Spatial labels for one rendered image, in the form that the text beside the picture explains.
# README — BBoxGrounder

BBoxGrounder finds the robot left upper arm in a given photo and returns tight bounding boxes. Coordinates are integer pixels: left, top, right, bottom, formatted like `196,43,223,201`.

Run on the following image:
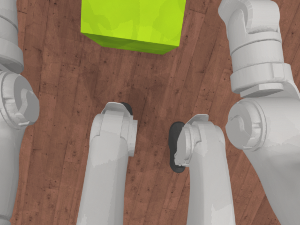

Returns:
0,71,39,225

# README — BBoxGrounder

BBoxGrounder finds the robot right shin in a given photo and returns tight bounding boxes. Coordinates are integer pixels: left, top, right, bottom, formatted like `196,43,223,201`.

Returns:
174,114,225,167

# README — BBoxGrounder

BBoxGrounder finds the carton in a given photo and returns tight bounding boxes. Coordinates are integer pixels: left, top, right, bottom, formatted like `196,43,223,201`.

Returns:
81,0,186,55

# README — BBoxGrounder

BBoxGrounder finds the robot left thigh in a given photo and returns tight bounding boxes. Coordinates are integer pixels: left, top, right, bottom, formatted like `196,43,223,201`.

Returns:
76,110,138,225

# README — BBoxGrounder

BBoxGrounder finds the robot right upper arm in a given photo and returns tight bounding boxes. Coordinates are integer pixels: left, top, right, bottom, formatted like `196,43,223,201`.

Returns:
225,97,300,225

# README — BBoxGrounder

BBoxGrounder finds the robot right forearm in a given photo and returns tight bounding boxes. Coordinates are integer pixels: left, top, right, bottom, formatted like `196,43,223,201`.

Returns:
218,0,300,101

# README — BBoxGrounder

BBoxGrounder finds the robot left forearm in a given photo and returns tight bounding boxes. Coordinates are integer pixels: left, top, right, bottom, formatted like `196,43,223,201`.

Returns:
0,0,24,74

